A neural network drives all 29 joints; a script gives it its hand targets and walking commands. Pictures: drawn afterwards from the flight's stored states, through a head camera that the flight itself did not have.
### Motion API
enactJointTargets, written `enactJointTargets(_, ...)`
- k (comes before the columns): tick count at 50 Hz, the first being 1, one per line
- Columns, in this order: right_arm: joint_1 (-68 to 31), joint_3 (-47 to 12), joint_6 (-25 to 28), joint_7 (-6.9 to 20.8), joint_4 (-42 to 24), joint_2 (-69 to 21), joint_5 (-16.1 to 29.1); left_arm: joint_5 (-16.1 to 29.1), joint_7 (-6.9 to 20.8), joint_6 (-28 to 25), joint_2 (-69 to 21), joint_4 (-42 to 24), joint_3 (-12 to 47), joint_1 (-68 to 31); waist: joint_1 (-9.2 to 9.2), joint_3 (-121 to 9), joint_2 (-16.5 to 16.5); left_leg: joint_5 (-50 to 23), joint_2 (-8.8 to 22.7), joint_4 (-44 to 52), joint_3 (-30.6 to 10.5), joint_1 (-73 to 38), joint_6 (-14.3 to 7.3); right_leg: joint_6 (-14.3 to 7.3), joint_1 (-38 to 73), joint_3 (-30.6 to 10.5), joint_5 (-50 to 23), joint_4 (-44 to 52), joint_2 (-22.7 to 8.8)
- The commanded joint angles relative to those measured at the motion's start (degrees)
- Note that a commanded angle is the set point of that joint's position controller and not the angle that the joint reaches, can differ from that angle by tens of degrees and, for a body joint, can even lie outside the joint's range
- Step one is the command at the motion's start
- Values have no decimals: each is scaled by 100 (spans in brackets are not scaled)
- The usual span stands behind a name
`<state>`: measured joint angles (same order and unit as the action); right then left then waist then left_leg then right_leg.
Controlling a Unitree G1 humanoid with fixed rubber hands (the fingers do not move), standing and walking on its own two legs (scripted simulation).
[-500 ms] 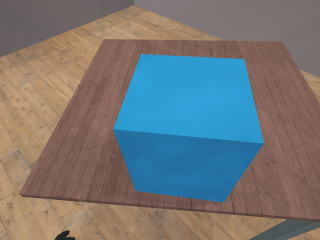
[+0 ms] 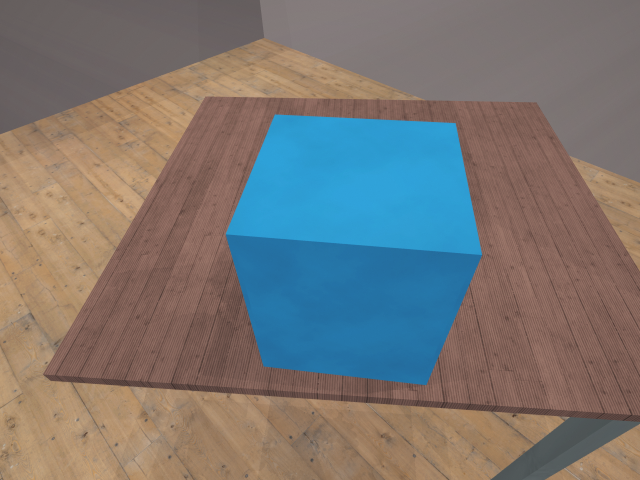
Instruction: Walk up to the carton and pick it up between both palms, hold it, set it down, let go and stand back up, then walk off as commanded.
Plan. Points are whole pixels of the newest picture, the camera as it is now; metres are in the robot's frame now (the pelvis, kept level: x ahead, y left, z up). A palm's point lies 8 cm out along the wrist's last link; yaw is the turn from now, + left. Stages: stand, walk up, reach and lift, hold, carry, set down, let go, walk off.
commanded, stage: walk off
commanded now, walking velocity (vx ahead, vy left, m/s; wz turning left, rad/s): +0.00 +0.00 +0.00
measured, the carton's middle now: (352, 253) +0.38 -0.02 +0.11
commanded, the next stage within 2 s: none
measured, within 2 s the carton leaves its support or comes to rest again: neither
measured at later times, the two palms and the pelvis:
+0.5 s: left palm out of the picture +0.05 +0.34 -0.14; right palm out of the picture +0.00 -0.30 -0.14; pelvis -0.09 +0.03 -0.04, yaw -2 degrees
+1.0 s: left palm out of the picture -0.14 +0.29 -0.12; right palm out of the picture -0.16 -0.34 -0.14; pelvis -0.24 -0.01 -0.03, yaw -6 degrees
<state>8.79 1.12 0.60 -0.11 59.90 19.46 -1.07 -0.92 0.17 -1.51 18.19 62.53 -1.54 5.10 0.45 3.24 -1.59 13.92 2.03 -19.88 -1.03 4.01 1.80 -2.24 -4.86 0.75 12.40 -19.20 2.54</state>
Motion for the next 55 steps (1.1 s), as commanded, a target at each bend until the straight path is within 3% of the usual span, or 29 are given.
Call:
enactJointTargets(1,-118,276,131,-71,-311,1202,-12,11,-44,-139,1325,-353,-259,-310,-23,-374,224,-910,485,327,-351,209,-352,-8,80,-715,-1177,412,-893)
enactJointTargets(9,-269,257,131,-49,-303,1186,-25,-15,-26,-109,1294,-152,-221,-229,-94,-433,177,-771,496,293,-336,361,-368,-28,199,-793,-1253,413,-928)
enactJointTargets(10,-166,506,42,-42,-322,1281,47,53,-73,51,1612,-685,-364,-182,41,280,111,-2059,440,-468,-410,1033,-471,-236,-346,-789,-3321,-503,-979)
enactJointTargets(11,-4,488,19,-67,-382,1289,49,58,-100,54,1566,-853,-409,-103,24,-9,105,-2492,404,-656,-268,1076,-522,-354,-71,-737,-4154,-899,-980)
enactJointTargets(12,-37,528,-47,-49,-495,1310,63,48,-127,82,1619,-925,-425,139,-33,-366,-7,-2451,277,-1032,-135,1103,-611,-471,92,-831,-4498,-1126,-1090)
enactJointTargets(13,-69,558,-80,-77,-709,1371,72,18,-127,94,1699,-1067,-489,356,-118,-533,328,-2424,197,-1492,-183,1216,-683,-626,126,-968,-4557,-1326,-1107)
enactJointTargets(14,-82,598,-138,-70,-909,1335,87,6,-148,149,1729,-1243,-472,399,-139,-666,318,-1718,-51,-1904,-80,1383,-674,-804,111,-1235,-4384,-1319,-1306)
enactJointTargets(16,3,634,-272,-88,-1292,1305,25,-108,-120,213,1919,-1627,-527,350,-176,-831,1174,1841,-591,-3163,-182,1810,-535,-1383,-73,-2133,-4343,-821,-2094)
enactJointTargets(18,282,678,-349,-89,-1474,1303,31,-163,-179,242,2023,-1951,-529,5,-118,-871,1074,2465,-426,-3818,-782,1966,-477,-1540,-389,-2002,-4268,-1106,-2338)
enactJointTargets(20,734,747,-358,-50,-1530,1342,15,-176,-183,272,1817,-2177,-523,-109,53,-832,1057,1486,-221,-2936,-632,1911,-412,-1184,-346,-1473,-3792,-1654,-1850)
enactJointTargets(23,1084,821,-292,-20,-1603,1408,-54,-107,-142,378,1826,-2332,-445,-217,138,-1126,943,576,-223,-1317,-594,769,-460,-877,-1116,-1430,-2342,-2153,-1282)
enactJointTargets(24,1009,837,-264,-14,-1764,1531,-152,-61,-147,397,1646,-2387,-398,-98,168,-979,563,-63,38,-978,-1129,403,-581,-508,-1858,-1155,-1040,-2607,-780)
enactJointTargets(25,639,940,-247,-56,-1939,2199,-171,6,-114,476,1546,-2296,-440,74,251,-958,-1229,-865,1663,217,-3275,839,-1221,-11,-2348,-458,1932,-4308,547)
enactJointTargets(26,345,986,-256,-102,-2054,2347,-183,-33,-217,514,1748,-2211,-516,57,261,-1029,-1078,-1594,1992,212,-3953,1231,-1900,27,-1806,-1039,2703,-5310,681)
enactJointTargets(27,150,891,-205,-161,-2159,2188,-151,-39,-240,511,1877,-2216,-549,78,126,-630,-782,-1222,1912,26,-3500,1618,-1980,19,-1828,-1227,2423,-5681,551)
enactJointTargets(29,-407,760,-175,-226,-2291,1731,-204,-21,-204,501,1820,-2008,-513,545,-185,-335,-747,-1060,1496,-362,-2539,1518,-1698,142,-2035,-1231,1984,-6058,596)
enactJointTargets(32,-52,750,-199,-270,-2259,1602,-73,-15,-126,479,1752,-2000,-534,617,19,-503,-932,-1434,1334,-644,-2177,613,-1692,230,-2268,-1266,1883,-5796,569)
enactJointTargets(35,202,809,-227,-266,-2184,1707,-41,-62,-35,448,1612,-2062,-504,587,206,-649,-870,-944,1185,-661,-2061,268,-1566,232,-1957,-988,2094,-4313,388)
enactJointTargets(37,268,845,-259,-240,-2144,1786,-54,-35,-53,422,1585,-2014,-513,666,266,-610,-1160,-1654,1301,-688,-2069,252,-1528,156,-1668,-754,2287,-3225,188)
enactJointTargets(39,157,823,-293,-170,-2004,1723,-28,-2,-67,411,1511,-1930,-490,901,141,-726,-1404,-2142,1164,-884,-1778,361,-1347,69,-1122,-354,2226,-2080,152)
enactJointTargets(41,54,856,-381,-136,-2037,1702,36,4,-61,378,1518,-1628,-487,1499,-165,-867,-1086,-1301,786,-1231,-1374,1119,-910,0,-128,-141,1063,-575,147)
enactJointTargets(42,248,816,-384,-146,-1962,1448,54,-42,-63,369,1678,-1736,-540,1338,-113,-718,-98,-298,182,-1982,-939,1896,-652,-186,274,-1089,433,-119,-365)
enactJointTargets(43,-585,752,-391,-181,-2219,1383,90,-164,-53,369,2446,-1831,-705,1264,-597,-462,1624,2043,-1193,-3440,-531,2833,-425,-1159,-798,-3601,35,200,-2186)
enactJointTargets(44,-786,718,-380,-324,-2187,1481,69,-192,-111,331,2694,-1990,-706,899,-503,-43,1017,2518,-1157,-4747,-1450,2756,-349,-1396,-1355,-3969,-1505,55,-2566)
enactJointTargets(45,-359,734,-325,-345,-2046,1490,60,-151,-188,222,2402,-2168,-602,416,-192,47,510,2299,-1052,-5172,-1579,2952,-362,-1250,-921,-3201,-2745,-681,-2323)
enactJointTargets(46,94,744,-300,-389,-1886,1508,122,-97,-207,198,2074,-2323,-566,-12,75,218,564,2018,-914,-5314,-1417,3083,-351,-1057,-728,-2167,-3065,-1112,-1949)
enactJointTargets(47,101,757,-298,-357,-1888,1532,117,-86,-231,197,1843,-2250,-567,18,30,221,644,1772,-835,-5201,-1338,3409,-395,-823,-178,-1969,-3599,-1461,-1654)
enactJointTargets(54,280,707,-349,-232,-2280,1621,125,-89,-223,249,1861,-2477,-687,601,-325,-112,1124,1694,-877,-4458,-1002,3174,-198,-815,276,-2395,-2981,-1440,-1658)
enactJointTargets(55,427,716,-354,-219,-2296,1590,149,-107,-231,252,1900,-2532,-696,596,-324,-307,1192,1779,-833,-4413,-1079,3000,-180,-1029,215,-2494,-3014,-1485,-1794)
